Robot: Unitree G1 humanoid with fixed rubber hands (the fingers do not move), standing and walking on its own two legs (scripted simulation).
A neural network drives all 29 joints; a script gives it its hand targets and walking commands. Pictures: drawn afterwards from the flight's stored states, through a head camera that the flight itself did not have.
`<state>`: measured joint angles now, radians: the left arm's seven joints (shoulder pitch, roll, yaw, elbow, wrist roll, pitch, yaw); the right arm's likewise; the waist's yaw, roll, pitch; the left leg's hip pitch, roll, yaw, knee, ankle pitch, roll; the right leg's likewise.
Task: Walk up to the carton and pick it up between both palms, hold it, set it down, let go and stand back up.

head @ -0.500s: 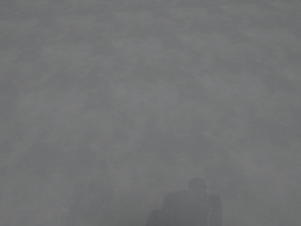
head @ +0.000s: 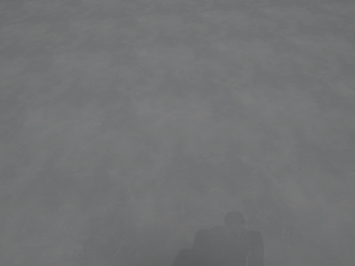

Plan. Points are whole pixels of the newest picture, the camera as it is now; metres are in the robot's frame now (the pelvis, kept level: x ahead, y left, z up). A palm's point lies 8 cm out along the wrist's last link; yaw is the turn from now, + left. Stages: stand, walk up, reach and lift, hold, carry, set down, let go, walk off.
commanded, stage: stand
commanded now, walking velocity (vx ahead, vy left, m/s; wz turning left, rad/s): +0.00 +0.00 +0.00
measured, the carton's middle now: out of the picture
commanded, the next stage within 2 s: walk up in 1.76 s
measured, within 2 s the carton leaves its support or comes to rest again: neither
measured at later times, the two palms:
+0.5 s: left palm out of the picture -0.03 +0.19 -0.15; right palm out of the picture -0.04 -0.20 -0.15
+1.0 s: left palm out of the picture -0.02 +0.20 -0.15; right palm out of the picture -0.02 -0.20 -0.15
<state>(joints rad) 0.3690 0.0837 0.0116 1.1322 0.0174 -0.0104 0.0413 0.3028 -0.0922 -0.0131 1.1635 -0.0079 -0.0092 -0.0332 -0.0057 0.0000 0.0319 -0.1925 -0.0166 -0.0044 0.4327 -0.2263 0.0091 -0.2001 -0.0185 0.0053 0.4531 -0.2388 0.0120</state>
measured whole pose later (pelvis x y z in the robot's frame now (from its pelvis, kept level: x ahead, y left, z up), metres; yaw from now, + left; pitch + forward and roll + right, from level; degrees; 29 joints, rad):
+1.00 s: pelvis +0.01 -0.01 +0.00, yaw +0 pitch -1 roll +0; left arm 0.33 0.10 0.02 1.12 0.02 -0.02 0.04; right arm 0.30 -0.10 -0.02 1.17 -0.01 -0.02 -0.04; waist -0.01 0.00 0.04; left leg -0.17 -0.01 -0.01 0.42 -0.23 0.00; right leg -0.18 -0.01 0.00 0.44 -0.24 0.00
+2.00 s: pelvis +0.01 -0.01 +0.00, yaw -3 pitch -1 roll +1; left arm 0.33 0.10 0.01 1.09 0.01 0.00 0.03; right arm 0.27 -0.10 -0.02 1.13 -0.01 -0.01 -0.04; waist 0.02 0.00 0.06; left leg -0.17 0.01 0.04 0.44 -0.26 0.00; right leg -0.23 0.01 0.06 0.52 -0.25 0.00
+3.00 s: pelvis -0.14 -0.18 -0.01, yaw -55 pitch -1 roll +2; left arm 0.13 0.29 0.05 0.80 0.06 0.06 -0.13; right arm 0.41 -0.26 -0.06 0.74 -0.07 -0.06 -0.05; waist -0.04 0.01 0.12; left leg -0.20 0.26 0.29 0.52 -0.24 -0.06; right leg -0.38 -0.11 0.00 0.69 -0.33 0.08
